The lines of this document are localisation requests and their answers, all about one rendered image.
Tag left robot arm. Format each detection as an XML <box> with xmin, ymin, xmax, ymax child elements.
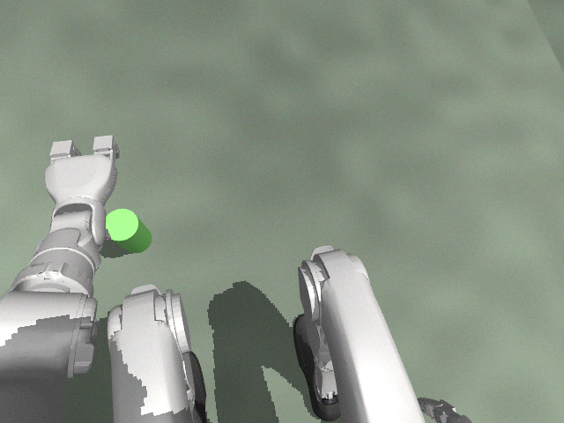
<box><xmin>0</xmin><ymin>197</ymin><xmax>106</xmax><ymax>423</ymax></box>

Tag left robot foot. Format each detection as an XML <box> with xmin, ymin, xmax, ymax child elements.
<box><xmin>189</xmin><ymin>351</ymin><xmax>207</xmax><ymax>423</ymax></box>

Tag can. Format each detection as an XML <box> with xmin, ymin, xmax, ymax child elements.
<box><xmin>106</xmin><ymin>209</ymin><xmax>152</xmax><ymax>253</ymax></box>

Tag left robot hand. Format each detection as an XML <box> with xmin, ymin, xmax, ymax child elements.
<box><xmin>45</xmin><ymin>135</ymin><xmax>120</xmax><ymax>242</ymax></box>

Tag right robot foot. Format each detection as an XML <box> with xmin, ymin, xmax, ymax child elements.
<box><xmin>293</xmin><ymin>314</ymin><xmax>341</xmax><ymax>421</ymax></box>

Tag right robot hand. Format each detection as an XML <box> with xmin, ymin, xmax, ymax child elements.
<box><xmin>418</xmin><ymin>397</ymin><xmax>473</xmax><ymax>423</ymax></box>

